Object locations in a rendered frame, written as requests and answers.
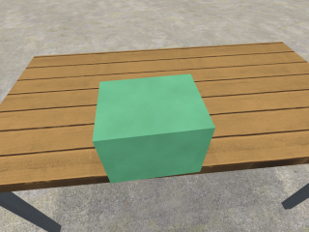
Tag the carton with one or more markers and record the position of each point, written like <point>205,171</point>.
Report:
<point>151,127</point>

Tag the table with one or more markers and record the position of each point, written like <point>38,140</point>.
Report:
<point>257,95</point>

